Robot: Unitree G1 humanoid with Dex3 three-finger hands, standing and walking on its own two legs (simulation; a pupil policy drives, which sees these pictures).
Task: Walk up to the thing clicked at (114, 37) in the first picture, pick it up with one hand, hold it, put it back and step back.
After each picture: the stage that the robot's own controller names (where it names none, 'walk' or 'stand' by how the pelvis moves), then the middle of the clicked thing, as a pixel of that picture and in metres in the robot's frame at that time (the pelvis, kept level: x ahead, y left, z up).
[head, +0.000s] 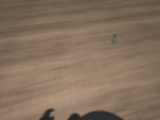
stand; (113, 39) +1.83 -0.46 -0.65
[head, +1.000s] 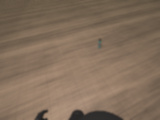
walk; (99, 43) +1.74 -0.02 -0.63
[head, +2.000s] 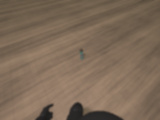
walk; (81, 54) +1.20 +0.28 -0.65
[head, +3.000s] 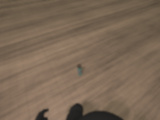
walk; (79, 70) +0.77 +0.25 -0.64
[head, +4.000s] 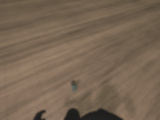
walk; (73, 86) +0.49 +0.21 -0.64
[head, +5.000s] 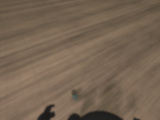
stand; (74, 95) +0.40 +0.21 -0.65
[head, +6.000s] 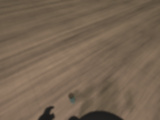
stand; (72, 98) +0.36 +0.24 -0.65
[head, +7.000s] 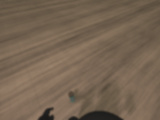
stand; (71, 97) +0.39 +0.25 -0.66
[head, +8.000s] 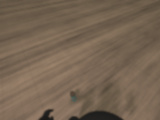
stand; (73, 96) +0.38 +0.23 -0.66
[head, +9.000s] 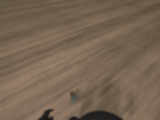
stand; (73, 96) +0.38 +0.23 -0.66
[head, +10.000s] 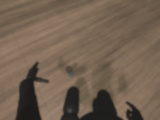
go down; (69, 71) +0.44 +0.21 -0.47
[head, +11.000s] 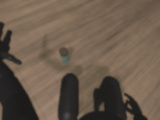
go down; (64, 56) +0.48 +0.23 -0.27
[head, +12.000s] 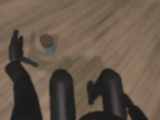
close in; (48, 47) +0.47 +0.26 -0.19
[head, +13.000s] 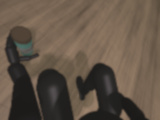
close; (24, 44) +0.46 +0.30 -0.16
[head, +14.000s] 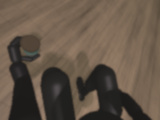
lift; (31, 49) +0.42 +0.28 -0.16
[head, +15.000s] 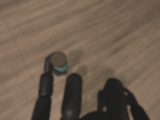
lift; (62, 65) +0.34 +0.22 -0.02
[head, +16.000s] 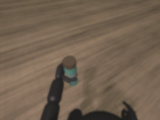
hold; (71, 73) +0.31 +0.15 +0.08
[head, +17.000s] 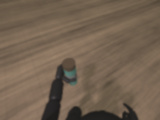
hold; (71, 73) +0.32 +0.15 +0.04
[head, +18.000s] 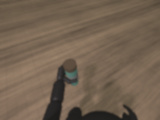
hold; (72, 74) +0.31 +0.15 +0.04
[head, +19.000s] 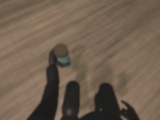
crouch; (64, 58) +0.42 +0.19 -0.03
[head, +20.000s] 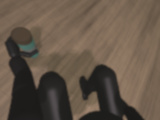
lower; (28, 46) +0.46 +0.28 -0.16
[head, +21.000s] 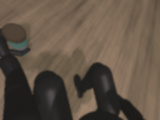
lower; (19, 43) +0.46 +0.29 -0.17
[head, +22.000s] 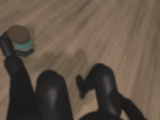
lower; (24, 44) +0.45 +0.29 -0.17
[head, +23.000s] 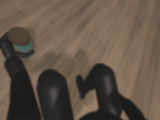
lower; (24, 45) +0.44 +0.29 -0.17
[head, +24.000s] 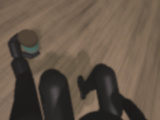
loosen; (31, 47) +0.44 +0.27 -0.16
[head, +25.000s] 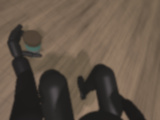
open; (33, 46) +0.45 +0.26 -0.17
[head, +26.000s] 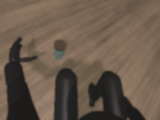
stand; (59, 51) +0.46 +0.23 -0.20
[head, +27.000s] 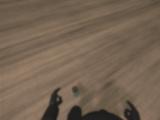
stand; (75, 92) +0.40 +0.17 -0.58
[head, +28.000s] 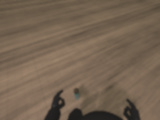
stand; (76, 94) +0.41 +0.17 -0.60
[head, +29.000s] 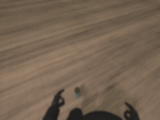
stand; (77, 93) +0.41 +0.17 -0.61
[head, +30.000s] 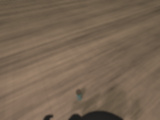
walk; (79, 95) +0.42 +0.17 -0.65
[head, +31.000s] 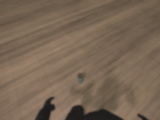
walk; (80, 78) +0.52 +0.16 -0.63
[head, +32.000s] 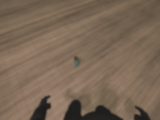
walk; (76, 62) +0.77 +0.24 -0.63
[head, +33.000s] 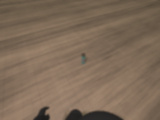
stand; (83, 58) +1.05 +0.19 -0.63
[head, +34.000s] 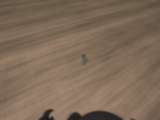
stand; (83, 59) +1.04 +0.19 -0.66
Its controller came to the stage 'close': yes
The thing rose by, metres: 0.68
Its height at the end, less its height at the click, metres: +0.00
